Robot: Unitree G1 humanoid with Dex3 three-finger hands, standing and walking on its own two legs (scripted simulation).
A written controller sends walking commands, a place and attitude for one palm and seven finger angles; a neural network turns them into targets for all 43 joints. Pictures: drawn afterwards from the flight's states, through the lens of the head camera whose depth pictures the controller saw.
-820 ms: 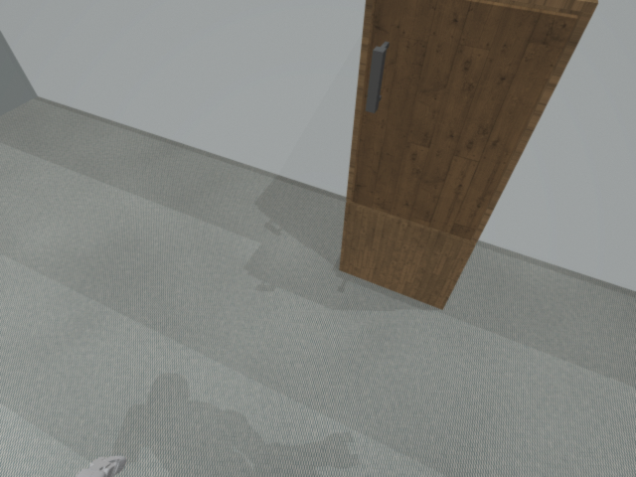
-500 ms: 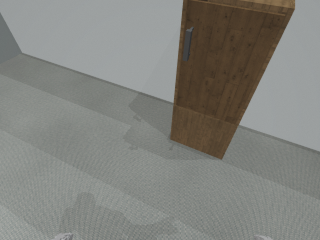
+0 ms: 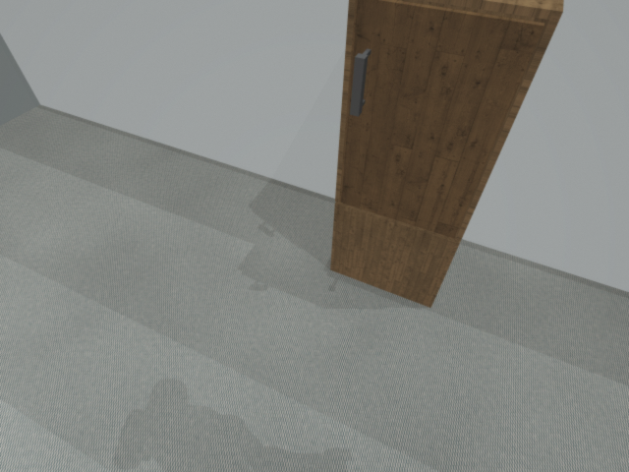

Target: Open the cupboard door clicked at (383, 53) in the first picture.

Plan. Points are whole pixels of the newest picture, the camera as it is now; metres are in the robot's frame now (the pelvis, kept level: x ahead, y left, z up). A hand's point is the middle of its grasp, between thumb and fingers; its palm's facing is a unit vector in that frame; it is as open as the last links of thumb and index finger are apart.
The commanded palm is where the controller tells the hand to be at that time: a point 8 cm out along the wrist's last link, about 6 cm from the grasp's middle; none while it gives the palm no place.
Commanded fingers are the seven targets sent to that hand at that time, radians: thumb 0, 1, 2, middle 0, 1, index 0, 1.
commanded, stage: stand and wait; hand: left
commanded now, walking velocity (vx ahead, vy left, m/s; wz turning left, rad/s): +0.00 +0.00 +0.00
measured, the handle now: (361, 82) +0.93 -0.06 +0.06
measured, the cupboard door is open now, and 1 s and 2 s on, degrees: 0 0 0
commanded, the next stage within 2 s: look at it before walking up in 0.10 s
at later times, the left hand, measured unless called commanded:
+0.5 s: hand out of the picture +0.07 +0.24 -0.16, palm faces -0.04 -0.94 -0.33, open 7.4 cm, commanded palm none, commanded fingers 0.00 0.90 0.90 -0.20 -0.30 -0.20 -0.30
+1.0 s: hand out of the picture +0.08 +0.24 -0.16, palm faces -0.06 -0.94 -0.33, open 7.4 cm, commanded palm none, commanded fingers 0.00 0.90 0.90 -0.20 -0.30 -0.20 -0.30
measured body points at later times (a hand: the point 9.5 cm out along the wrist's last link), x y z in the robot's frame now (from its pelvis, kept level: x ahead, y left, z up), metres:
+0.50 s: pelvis +0.00 +0.00 +0.00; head +0.01 +0.00 +0.45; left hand +0.07 +0.29 -0.13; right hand +0.07 -0.30 -0.13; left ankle +0.00 +0.12 -0.74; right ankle +0.00 -0.12 -0.74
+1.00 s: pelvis +0.00 +0.00 +0.00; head +0.01 -0.01 +0.45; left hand +0.08 +0.29 -0.14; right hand +0.09 -0.29 -0.14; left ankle +0.00 +0.12 -0.74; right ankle +0.00 -0.12 -0.74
